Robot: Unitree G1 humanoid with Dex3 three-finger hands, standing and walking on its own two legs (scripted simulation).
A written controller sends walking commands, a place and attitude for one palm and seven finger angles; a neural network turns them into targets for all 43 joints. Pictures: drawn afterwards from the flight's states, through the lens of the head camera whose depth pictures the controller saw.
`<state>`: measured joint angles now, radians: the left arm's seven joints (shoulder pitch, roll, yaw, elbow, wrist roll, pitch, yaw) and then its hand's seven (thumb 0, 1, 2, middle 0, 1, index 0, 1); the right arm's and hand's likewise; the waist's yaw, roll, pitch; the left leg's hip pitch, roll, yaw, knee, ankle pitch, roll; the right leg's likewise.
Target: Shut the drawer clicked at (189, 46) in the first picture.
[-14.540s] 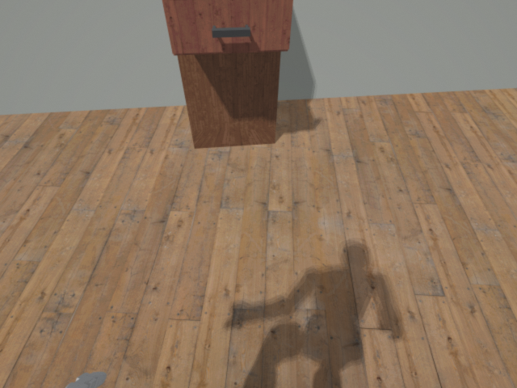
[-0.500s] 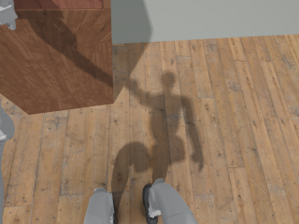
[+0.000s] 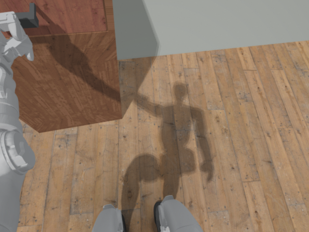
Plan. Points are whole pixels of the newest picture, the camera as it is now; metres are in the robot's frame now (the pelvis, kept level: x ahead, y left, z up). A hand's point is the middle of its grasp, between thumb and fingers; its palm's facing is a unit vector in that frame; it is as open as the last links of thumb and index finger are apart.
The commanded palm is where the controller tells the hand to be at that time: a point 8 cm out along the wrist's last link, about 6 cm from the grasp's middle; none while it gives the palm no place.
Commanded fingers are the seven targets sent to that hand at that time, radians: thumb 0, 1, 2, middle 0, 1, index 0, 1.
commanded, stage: pull the fist back off the drawer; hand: left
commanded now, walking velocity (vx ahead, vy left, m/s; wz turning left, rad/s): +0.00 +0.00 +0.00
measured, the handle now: (4, 14) +0.63 +0.28 +0.09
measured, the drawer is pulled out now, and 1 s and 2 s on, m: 0.00 0.00 0.00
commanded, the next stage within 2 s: draw the hand back to the body in 0.08 s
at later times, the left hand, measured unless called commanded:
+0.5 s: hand (2, 71) +0.45 +0.24 +0.12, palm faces +0.13 -0.99 -0.03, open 3.2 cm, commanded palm +0.40 +0.28 +0.13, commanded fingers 0.00 0.90 0.90 -1.40 -1.60 -1.40 -1.60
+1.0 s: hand out of the picture +0.30 +0.24 +0.18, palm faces +0.38 -0.88 -0.27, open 3.2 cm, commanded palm +0.25 +0.28 +0.20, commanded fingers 0.00 0.90 0.90 -1.40 -1.60 -1.40 -1.60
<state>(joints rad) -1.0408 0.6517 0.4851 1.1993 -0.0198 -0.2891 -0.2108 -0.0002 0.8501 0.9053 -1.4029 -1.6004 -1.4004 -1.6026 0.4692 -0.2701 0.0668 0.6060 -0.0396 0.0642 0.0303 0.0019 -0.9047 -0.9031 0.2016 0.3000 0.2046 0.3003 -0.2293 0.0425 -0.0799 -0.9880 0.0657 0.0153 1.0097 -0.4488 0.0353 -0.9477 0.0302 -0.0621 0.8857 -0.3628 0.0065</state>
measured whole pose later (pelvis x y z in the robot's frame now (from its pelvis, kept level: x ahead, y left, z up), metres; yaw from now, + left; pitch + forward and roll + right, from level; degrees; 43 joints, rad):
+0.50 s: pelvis +0.05 +0.00 +0.03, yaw +1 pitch +15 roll -3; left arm -0.42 0.37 0.38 0.62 -0.20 -0.25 -0.22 0.01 0.90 0.90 -1.40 -1.60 -1.40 -1.60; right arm 0.35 -0.25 0.01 0.57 0.03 0.06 0.01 0.01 -0.91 -0.90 0.20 0.30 0.20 0.30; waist -0.08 0.04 -0.12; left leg -0.61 0.04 0.04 0.80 -0.44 0.03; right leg -0.59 0.01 -0.04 0.71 -0.37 0.01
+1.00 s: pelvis +0.03 -0.01 +0.06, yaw +3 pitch -1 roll +0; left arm 0.05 0.31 0.21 0.05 -0.08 -0.06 0.09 0.01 0.89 0.89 -1.41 -1.60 -1.40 -1.60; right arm 0.18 -0.24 0.05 0.60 0.03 -0.02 -0.07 0.01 -0.90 -0.90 0.20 0.30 0.20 0.30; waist 0.03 0.05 0.01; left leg -0.18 0.00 0.03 0.48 -0.28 0.02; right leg -0.18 -0.01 -0.04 0.46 -0.26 0.00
